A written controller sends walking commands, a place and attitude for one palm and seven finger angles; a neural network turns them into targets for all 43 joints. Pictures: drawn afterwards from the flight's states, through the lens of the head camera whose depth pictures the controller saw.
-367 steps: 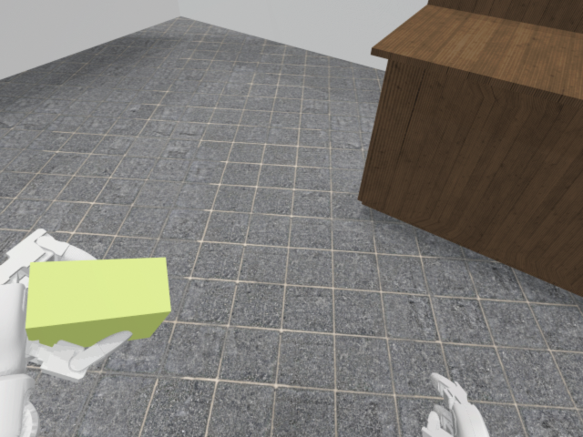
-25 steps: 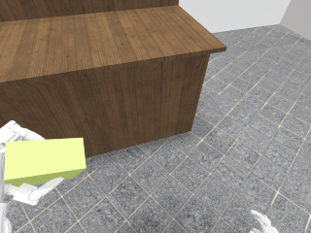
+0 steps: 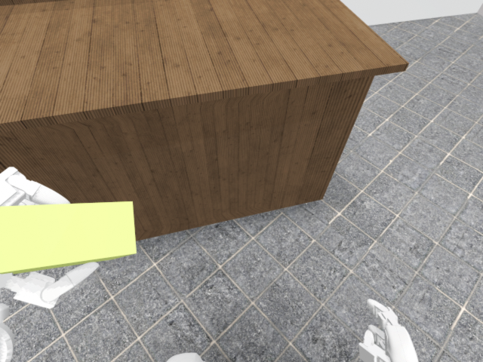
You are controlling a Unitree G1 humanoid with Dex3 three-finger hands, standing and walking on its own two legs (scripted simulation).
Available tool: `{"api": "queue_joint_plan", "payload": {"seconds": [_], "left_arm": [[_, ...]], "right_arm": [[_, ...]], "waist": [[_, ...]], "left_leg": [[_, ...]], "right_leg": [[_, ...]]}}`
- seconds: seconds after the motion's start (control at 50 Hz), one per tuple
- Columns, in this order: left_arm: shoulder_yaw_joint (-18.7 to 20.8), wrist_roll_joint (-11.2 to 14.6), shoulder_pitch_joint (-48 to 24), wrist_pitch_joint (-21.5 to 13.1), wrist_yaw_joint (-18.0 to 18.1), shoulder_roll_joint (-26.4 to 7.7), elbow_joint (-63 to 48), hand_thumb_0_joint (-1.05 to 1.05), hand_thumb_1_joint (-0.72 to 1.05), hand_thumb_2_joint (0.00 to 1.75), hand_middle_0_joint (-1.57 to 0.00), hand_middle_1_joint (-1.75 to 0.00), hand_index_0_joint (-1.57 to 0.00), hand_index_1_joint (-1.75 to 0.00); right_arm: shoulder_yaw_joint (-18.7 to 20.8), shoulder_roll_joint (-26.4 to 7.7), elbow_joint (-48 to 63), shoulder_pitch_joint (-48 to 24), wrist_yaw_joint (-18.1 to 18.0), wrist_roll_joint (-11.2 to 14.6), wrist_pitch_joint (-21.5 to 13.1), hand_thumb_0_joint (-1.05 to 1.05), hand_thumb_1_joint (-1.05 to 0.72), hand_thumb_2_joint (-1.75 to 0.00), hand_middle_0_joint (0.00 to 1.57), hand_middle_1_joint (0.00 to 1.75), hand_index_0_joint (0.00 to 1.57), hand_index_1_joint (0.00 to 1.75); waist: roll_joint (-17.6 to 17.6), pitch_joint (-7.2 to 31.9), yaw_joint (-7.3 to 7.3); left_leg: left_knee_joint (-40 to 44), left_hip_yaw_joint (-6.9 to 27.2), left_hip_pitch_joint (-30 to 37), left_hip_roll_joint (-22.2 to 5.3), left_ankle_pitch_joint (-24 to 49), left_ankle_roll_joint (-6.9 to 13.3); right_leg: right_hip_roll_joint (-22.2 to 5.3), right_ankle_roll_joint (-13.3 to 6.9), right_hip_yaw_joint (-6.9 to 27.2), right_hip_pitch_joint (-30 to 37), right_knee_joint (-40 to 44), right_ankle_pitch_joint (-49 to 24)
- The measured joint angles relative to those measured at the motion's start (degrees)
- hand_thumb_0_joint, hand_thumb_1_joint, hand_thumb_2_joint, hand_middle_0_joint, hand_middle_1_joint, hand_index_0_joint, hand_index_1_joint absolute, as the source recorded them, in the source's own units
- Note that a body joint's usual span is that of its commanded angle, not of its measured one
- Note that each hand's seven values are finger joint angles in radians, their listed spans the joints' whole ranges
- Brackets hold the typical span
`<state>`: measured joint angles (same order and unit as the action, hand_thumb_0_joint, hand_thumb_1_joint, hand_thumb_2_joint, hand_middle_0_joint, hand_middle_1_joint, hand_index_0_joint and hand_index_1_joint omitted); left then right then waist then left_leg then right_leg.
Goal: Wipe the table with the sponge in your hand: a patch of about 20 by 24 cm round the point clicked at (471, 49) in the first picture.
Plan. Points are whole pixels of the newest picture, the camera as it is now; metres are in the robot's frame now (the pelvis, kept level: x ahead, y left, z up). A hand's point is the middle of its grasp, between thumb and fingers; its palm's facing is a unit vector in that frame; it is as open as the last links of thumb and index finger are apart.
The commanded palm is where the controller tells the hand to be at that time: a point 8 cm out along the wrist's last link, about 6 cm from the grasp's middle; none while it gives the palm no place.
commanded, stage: take the last steps up to it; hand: left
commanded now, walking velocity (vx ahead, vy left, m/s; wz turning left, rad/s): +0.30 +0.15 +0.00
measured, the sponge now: (86, 236) +0.23 +0.21 +0.16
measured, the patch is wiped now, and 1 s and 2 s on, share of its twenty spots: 0.00 0.00 0.00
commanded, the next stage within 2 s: come to a stop and stand still in 0.90 s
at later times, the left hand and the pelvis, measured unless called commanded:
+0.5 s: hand (65, 158) +0.33 +0.27 +0.17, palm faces +0.35 -0.79 -0.49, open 10.1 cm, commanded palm +0.27 +0.32 +0.19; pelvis +0.11 +0.04 +0.01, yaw +0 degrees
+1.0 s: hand (49, 115) +0.41 +0.33 +0.18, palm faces +0.40 -0.79 -0.46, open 10.1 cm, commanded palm +0.35 +0.37 +0.19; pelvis +0.19 +0.09 +0.01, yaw +0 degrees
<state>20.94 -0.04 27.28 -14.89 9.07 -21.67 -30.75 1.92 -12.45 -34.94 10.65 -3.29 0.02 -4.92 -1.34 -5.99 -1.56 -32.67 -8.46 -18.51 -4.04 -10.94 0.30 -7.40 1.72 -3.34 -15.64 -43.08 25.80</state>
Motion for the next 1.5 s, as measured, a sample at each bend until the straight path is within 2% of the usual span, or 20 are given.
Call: {"api": "queue_joint_plan", "payload": {"seconds": [0.06,0.1,0.22,0.28,0.34,0.38,0.5,0.58,0.64,0.7,0.84,0.88,0.94,1.02,1.1,1.18,1.22,1.3,1.42,1.5], "left_arm": [[1.2,0.1,-2.6,0.3,-0.1,-1.1,2.8,-0.01,-0.50,1.01,-0.71,-1.37,-0.73,-1.36],[1.7,0.3,-2.5,1.0,-0.1,-1.0,2.9,-0.01,-0.50,1.01,-0.71,-1.37,-0.73,-1.36],[0.2,0.7,1.9,0.9,-0.3,-0.8,-0.2,-0.01,-0.50,1.01,-0.71,-1.37,-0.73,-1.36],[-0.5,0.3,1.3,0.5,-1.0,-1.0,0.9,-0.01,-0.50,1.01,-0.71,-1.37,-0.73,-1.36],[-0.7,0.7,0.2,0.4,-1.5,0.4,4.0,-0.01,-0.50,1.01,-0.71,-1.37,-0.73,-1.36],[-0.2,0.5,0.6,0.1,-1.5,1.1,5.1,-0.01,-0.50,1.01,-0.71,-1.37,-0.74,-1.36],[-0.3,-0.3,2.8,-0.2,-0.3,1.1,1.6,-0.01,-0.50,1.01,-0.71,-1.37,-0.74,-1.36],[-0.1,-0.5,2.9,-0.6,0.3,0.1,-2.6,-0.01,-0.50,1.01,-0.71,-1.37,-0.74,-1.36],[1.1,-0.4,-1.3,-1.0,0.4,-2.1,-0.5,-0.01,-0.50,1.01,-0.71,-1.37,-0.74,-1.36],[2.4,0.2,-2.8,0.1,0.0,-2.9,1.4,-0.01,-0.50,1.01,-0.71,-1.37,-0.74,-1.36],[0.7,1.4,1.9,1.2,-0.6,-1.1,-1.2,-0.01,-0.50,1.01,-0.71,-1.37,-0.74,-1.36],[0.3,1.2,2.3,1.6,-0.8,-1.4,-0.4,-0.01,-0.50,1.01,-0.71,-1.37,-0.74,-1.36],[-1.0,1.1,0.7,2.2,-1.0,0.0,2.8,-0.01,-0.50,1.01,-0.71,-1.37,-0.74,-1.36],[-1.6,0.8,-0.8,2.6,-0.7,2.4,5.7,-0.01,-0.50,1.01,-0.71,-1.37,-0.74,-1.36],[-1.6,0.3,0.5,2.2,0.0,2.5,3.3,-0.01,-0.50,1.01,-0.71,-1.37,-0.74,-1.36],[-1.6,0.5,2.3,2.2,0.3,1.2,-2.0,-0.01,-0.50,1.01,-0.71,-1.37,-0.74,-1.36],[-0.6,0.8,1.0,2.0,0.2,-1.1,-2.5,-0.01,-0.50,1.01,-0.71,-1.37,-0.74,-1.36],[1.8,1.0,-2.1,2.8,-0.3,-3.1,-0.1,-0.01,-0.50,1.01,-0.71,-1.37,-0.74,-1.36],[1.3,2.0,0.8,4.3,-0.7,-1.2,-3.0,-0.01,-0.50,1.01,-0.72,-1.37,-0.74,-1.36],[-1.0,2.0,1.0,4.7,-1.4,0.0,-1.7,-0.01,-0.50,1.01,-0.72,-1.37,-0.74,-1.36]], "right_arm": [[0.1,1.7,-0.7,-1.3,0.0,0.4,-0.6,0.01,-0.90,-0.90,0.20,0.30,0.20,0.30],[-0.4,2.7,-0.8,-1.4,0.4,0.7,-1.4,0.01,-0.90,-0.90,0.20,0.30,0.20,0.30],[-2.2,3.6,-0.1,1.0,0.8,0.7,-2.6,0.01,-0.90,-0.90,0.20,0.30,0.20,0.30],[-2.0,2.4,-1.6,1.0,0.7,0.6,-1.0,0.01,-0.90,-0.90,0.20,0.30,0.20,0.30],[-1.5,1.0,-4.1,0.1,1.3,0.5,1.0,0.01,-0.90,-0.90,0.20,0.30,0.20,0.30],[-1.3,0.3,-4.5,0.1,1.3,0.3,1.8,0.01,-0.90,-0.90,0.20,0.30,0.20,0.30],[-0.1,-1.1,-1.7,0.9,1.1,-0.3,1.7,0.01,-0.90,-0.90,0.20,0.30,0.20,0.30],[1.1,-2.2,0.5,1.1,0.3,-0.3,0.8,0.01,-0.90,-0.90,0.20,0.30,0.20,0.30],[1.6,0.1,0.4,-0.9,0.0,0.2,0.3,0.01,-0.91,-0.90,0.19,0.29,0.19,0.30],[0.2,2.6,0.2,-2.0,0.6,0.7,-0.3,0.01,-0.91,-0.90,0.19,0.29,0.19,0.30],[-3.2,4.9,0.7,0.0,1.0,0.8,-1.7,0.01,-0.90,-0.90,0.20,0.30,0.20,0.30],[-3.7,4.6,0.4,0.7,0.7,0.7,-1.1,0.01,-0.90,-0.90,0.20,0.30,0.20,0.30],[-3.3,3.0,-2.0,0.5,0.8,0.5,0.7,0.01,-0.90,-0.90,0.20,0.30,0.20,0.30],[-2.9,0.8,-3.8,0.3,1.1,0.2,2.3,0.01,-0.90,-0.90,0.20,0.30,0.20,0.30],[-2.0,-0.7,-2.0,0.3,0.5,-0.2,2.6,0.01,-0.90,-0.90,0.20,0.30,0.20,0.30],[-0.4,-2.6,1.5,0.6,-0.6,-0.2,2.5,0.01,-0.90,-0.90,0.20,0.30,0.20,0.30],[0.6,-1.2,1.7,-0.1,-1.0,0.2,2.5,0.01,-0.90,-0.90,0.20,0.30,0.20,0.30],[-0.6,2.1,2.1,-1.2,0.5,-0.2,1.5,0.01,-0.91,-0.90,0.19,0.29,0.19,0.30],[-3.8,4.7,3.9,-0.6,3.1,0.0,-0.4,0.01,-0.90,-0.90,0.20,0.30,0.20,0.30],[-4.5,4.2,2.8,-0.8,2.7,0.2,0.4,0.01,-0.90,-0.90,0.20,0.30,0.20,0.30]], "waist": [[-0.1,0.2,0.69],[0.3,0.8,1.14],[2.6,2.1,1.85],[4.3,2.2,1.79],[4.1,2.0,1.59],[3.5,2.0,1.79],[0.0,0.4,1.73],[-0.4,0.4,1.21],[-1.6,0.0,1.32],[-0.9,1.2,1.94],[2.3,2.9,1.39],[3.0,3.3,0.85],[4.4,3.3,0.33],[2.7,2.7,0.47],[0.3,1.5,1.63],[1.0,0.7,2.22],[-0.8,0.3,1.81],[-1.4,-0.2,1.61],[0.7,0.3,0.99],[3.4,0.2,0.91]], "left_leg": [[-1.7,-0.6,0.2,0.0,-4.1,0.3],[-0.4,-0.8,1.1,-0.3,-4.4,0.2],[-0.8,-1.1,3.0,-0.6,-7.1,-0.7],[-13.6,1.7,-1.1,-0.1,-12.8,-0.2],[-30.9,4.8,-7.6,1.6,-12.9,-1.0],[-34.1,5.3,-10.8,1.1,-11.3,-1.4],[-10.8,2.0,-8.4,-1.0,-6.4,-0.8],[2.2,-0.4,-2.0,0.0,1.8,0.1],[-2.8,-1.1,-3.0,0.6,-1.6,1.1],[-2.1,-0.9,-2.5,0.4,-2.9,1.4],[0.1,-1.1,-0.2,0.7,-3.5,1.3],[-2.4,-1.1,-0.6,1.1,-5.3,1.1],[-14.5,1.8,-4.0,2.0,-13.0,-0.1],[-28.4,4.4,-8.9,2.6,-13.1,-1.7],[-15.8,3.6,-6.4,0.5,-10.2,-1.7],[0.9,2.9,0.5,-0.8,0.9,-2.0],[-0.4,2.0,0.6,-0.3,-2.5,-2.1],[0.1,2.3,0.3,-1.2,-2.0,-1.4],[0.8,2.2,-0.5,-3.1,-0.8,-2.3],[-2.0,3.5,-1.8,-3.7,-2.9,-2.7]], "right_leg": [[1.6,-0.3,0.6,-6.5,-15.3,5.4],[2.2,-0.2,-1.2,-9.0,-16.3,4.3],[4.0,-0.5,-6.7,-4.5,5.0,-4.2],[4.2,-4.3,-7.4,-3.4,5.6,-8.3],[3.4,-4.3,-7.0,-1.3,6.4,-5.9],[2.9,-3.2,-6.8,0.4,9.2,-6.7],[0.2,-1.0,-6.0,4.1,12.6,-6.7],[-1.1,1.0,-4.8,3.7,6.1,-2.2],[0.2,-0.1,-0.5,-2.9,-12.4,6.2],[2.2,-0.1,-1.2,-8.3,-20.5,6.1],[3.9,0.3,-5.7,-5.4,0.6,-1.3],[4.3,-1.2,-6.2,-2.5,7.4,-6.3],[3.9,-4.2,-6.6,-1.9,5.9,-6.6],[2.0,-3.1,-6.2,0.9,9.3,-7.2],[0.4,-1.9,-5.8,2.7,12.0,-8.3],[0.6,0.0,-5.7,2.5,8.7,-6.1],[0.4,0.4,-3.5,0.7,3.9,-2.1],[4.8,0.2,-0.9,-3.2,-4.3,2.8],[7.8,0.3,-3.4,-0.1,7.6,-3.1],[8.8,-4.5,-4.7,1.4,11.2,-9.8]]}}
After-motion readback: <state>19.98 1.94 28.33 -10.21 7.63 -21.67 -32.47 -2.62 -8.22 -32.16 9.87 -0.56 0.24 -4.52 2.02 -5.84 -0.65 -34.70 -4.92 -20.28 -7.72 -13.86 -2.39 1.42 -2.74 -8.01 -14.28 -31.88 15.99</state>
